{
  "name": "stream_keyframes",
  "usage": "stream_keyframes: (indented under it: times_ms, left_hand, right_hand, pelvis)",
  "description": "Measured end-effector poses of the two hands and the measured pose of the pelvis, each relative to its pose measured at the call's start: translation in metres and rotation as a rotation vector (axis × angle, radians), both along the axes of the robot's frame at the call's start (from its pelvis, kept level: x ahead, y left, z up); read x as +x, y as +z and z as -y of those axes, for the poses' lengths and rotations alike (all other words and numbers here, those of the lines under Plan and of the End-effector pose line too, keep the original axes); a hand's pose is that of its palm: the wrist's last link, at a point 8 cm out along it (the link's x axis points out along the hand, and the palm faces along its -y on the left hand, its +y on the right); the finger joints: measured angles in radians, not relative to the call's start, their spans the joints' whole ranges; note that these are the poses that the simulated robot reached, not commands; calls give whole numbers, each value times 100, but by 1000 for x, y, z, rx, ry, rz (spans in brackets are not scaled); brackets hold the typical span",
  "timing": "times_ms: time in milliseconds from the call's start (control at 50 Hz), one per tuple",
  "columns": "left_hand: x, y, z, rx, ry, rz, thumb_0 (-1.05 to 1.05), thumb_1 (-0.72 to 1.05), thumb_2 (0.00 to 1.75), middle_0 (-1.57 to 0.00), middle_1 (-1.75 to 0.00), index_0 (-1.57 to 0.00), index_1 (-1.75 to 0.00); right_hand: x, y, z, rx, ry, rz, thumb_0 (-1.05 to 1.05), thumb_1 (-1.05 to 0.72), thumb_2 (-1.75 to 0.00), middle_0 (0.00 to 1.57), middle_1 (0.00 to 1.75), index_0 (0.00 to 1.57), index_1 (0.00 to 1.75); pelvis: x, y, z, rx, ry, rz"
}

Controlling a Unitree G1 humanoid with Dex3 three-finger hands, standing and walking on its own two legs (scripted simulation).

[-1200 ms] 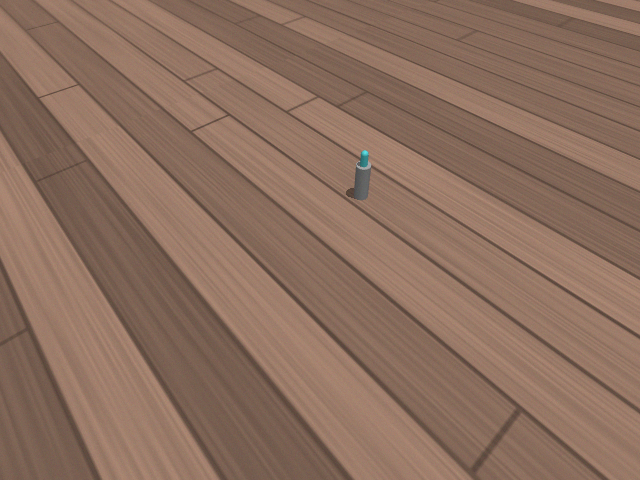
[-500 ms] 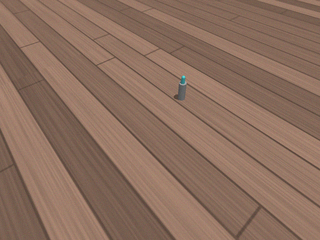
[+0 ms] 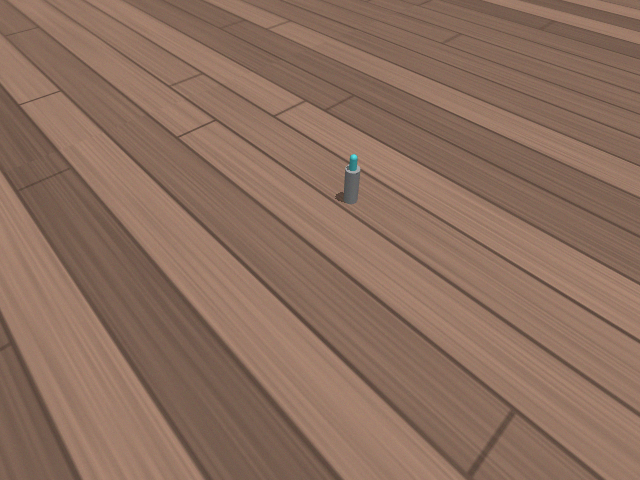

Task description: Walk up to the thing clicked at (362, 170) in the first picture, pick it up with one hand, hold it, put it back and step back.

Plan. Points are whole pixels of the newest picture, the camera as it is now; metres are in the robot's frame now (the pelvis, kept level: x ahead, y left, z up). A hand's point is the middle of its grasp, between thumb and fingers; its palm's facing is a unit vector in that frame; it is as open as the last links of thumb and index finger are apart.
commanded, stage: walk up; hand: left
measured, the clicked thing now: (352, 178) +1.41 -0.13 -0.65
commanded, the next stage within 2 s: none
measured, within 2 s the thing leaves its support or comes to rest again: neither
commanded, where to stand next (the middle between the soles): +0.98 -0.25 m, yaw -14 degrees
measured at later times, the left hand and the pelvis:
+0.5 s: hand (209, 433) +0.21 +0.18 -0.14, palm faces -0.14 -0.92 -0.36, open 7.4 cm; pelvis +0.16 -0.09 -0.01, yaw -9 degrees
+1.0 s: hand (279, 244) +0.58 +0.10 -0.14, palm faces -0.31 -0.85 -0.42, open 7.4 cm; pelvis +0.39 -0.14 -0.03, yaw -14 degrees
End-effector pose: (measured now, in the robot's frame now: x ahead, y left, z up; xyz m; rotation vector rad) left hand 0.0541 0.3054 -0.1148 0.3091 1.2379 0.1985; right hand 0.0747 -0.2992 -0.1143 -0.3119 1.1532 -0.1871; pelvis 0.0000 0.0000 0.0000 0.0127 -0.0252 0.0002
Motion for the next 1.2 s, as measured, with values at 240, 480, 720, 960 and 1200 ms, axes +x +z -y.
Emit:
stream_keyframes:
  times_ms: [240,480,720,960,1200]
  left_hand:
    - [99,14,28,86,-135,65,1,90,89,-21,-30,-20,-30]
    - [152,13,81,29,-133,37,1,90,89,-21,-30,-21,-30]
    - [318,-16,85,5,-278,54,1,90,89,-21,-30,-20,-30]
    - [504,19,151,28,-416,195,1,90,89,-21,-30,-20,-30]
    - [553,31,182,49,-338,185,0,90,89,-21,-30,-21,-30]
  right_hand:
    - [-9,-19,104,-67,-122,-46,1,-90,-90,21,31,20,30]
    - [110,4,117,-11,-81,52,1,-91,-90,21,30,20,30]
    - [187,17,113,-86,-187,105,1,-90,-90,21,30,20,30]
    - [209,-6,145,-30,-291,-65,1,-90,-90,21,31,20,30]
    - [361,-11,183,18,-228,21,1,-91,-90,21,30,20,30]
  pelvis:
    - [64,-24,59,8,-96,30]
    - [147,-7,88,-29,-155,24]
    - [263,-20,82,-5,-211,19]
    - [367,-18,128,12,-253,16]
    - [461,-9,162,-18,-266,20]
